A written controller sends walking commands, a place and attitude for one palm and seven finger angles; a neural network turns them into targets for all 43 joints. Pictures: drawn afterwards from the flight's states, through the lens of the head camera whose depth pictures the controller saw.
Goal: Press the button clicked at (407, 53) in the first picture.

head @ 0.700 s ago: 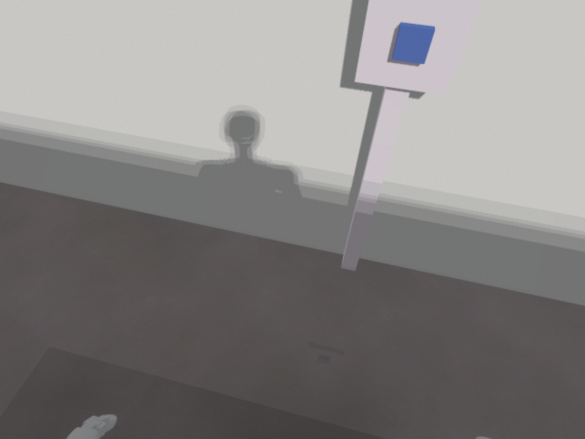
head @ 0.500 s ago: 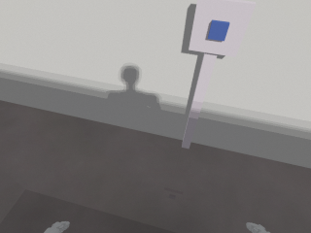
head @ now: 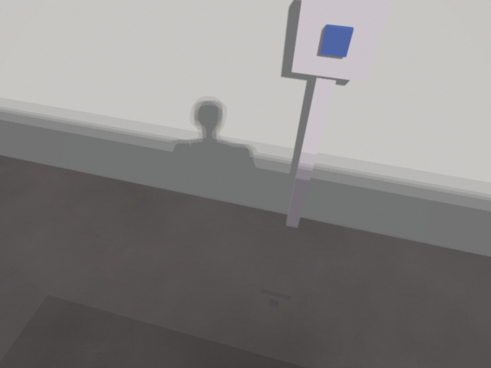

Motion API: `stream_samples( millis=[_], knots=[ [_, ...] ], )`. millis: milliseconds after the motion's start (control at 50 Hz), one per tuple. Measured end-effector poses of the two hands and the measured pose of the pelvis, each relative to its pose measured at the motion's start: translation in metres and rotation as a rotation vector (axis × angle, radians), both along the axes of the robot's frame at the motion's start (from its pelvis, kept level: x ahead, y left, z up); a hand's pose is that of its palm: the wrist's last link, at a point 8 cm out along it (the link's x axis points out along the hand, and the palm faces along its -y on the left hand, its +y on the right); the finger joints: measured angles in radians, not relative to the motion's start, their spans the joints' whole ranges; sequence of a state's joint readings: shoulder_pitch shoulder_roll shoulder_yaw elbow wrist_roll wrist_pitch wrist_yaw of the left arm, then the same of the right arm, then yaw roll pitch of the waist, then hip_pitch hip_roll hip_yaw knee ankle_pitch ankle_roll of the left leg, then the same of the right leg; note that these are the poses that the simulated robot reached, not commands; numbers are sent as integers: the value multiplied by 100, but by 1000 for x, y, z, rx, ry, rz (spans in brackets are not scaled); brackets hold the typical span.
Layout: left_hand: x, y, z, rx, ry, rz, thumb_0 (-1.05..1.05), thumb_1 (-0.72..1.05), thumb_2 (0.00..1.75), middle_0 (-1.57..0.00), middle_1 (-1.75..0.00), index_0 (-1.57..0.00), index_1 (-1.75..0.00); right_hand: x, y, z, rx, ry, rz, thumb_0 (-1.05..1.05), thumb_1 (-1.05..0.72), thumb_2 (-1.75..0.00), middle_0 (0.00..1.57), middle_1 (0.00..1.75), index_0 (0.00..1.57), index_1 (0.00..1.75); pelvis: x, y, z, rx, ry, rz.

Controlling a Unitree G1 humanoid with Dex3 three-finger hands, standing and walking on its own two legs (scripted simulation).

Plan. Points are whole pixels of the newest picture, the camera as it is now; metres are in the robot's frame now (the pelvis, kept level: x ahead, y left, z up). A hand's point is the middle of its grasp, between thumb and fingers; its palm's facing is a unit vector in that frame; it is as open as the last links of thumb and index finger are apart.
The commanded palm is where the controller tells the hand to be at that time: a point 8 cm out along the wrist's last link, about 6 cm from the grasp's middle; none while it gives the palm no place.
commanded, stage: stand and wait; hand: left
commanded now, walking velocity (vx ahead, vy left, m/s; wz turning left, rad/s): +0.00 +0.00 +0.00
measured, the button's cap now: (336, 40) +0.88 -0.19 +0.16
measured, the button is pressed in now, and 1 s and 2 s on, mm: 0 0 0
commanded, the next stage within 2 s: look at it before walking up in 0.32 s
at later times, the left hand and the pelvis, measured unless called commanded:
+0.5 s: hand out of the picture +0.07 +0.23 -0.16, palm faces -0.04 -0.94 -0.33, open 7.4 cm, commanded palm none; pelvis +0.00 -0.01 +0.00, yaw +0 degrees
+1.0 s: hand out of the picture +0.09 +0.23 -0.15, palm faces -0.03 -0.94 -0.34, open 7.4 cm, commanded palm none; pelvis +0.01 -0.01 +0.00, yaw +0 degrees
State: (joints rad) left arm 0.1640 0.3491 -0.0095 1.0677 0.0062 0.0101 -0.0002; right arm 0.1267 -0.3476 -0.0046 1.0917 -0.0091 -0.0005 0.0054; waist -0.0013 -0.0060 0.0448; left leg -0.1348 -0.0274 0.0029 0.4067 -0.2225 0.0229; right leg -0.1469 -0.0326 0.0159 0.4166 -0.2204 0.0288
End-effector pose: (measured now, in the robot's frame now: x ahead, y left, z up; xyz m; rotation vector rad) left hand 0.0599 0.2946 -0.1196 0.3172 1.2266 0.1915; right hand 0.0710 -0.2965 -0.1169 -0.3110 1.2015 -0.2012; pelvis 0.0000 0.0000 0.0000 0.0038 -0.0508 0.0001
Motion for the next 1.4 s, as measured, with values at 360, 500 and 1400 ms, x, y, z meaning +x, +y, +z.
stream_samples(
  millis=[360,500,1400],
  knots=[
    [4,-15,1,-10,-14,-16,1,91,90,-20,-30,-21,-30,-15,-7,-4,14,27,-12,0,-90,-90,20,30,20,30,-6,-10,1,2,11,-2],
    [8,-18,1,-12,-10,-16,1,91,90,-20,-30,-21,-30,-10,-10,-3,11,27,-11,0,-90,-90,20,30,20,30,-3,-12,2,1,16,-4],
    [13,-46,-14,-57,42,-47,1,91,90,-20,-30,-20,-30,-15,11,-15,60,6,-87,0,-90,-90,20,30,20,30,3,-14,-4,4,17,-76]
  ],
)
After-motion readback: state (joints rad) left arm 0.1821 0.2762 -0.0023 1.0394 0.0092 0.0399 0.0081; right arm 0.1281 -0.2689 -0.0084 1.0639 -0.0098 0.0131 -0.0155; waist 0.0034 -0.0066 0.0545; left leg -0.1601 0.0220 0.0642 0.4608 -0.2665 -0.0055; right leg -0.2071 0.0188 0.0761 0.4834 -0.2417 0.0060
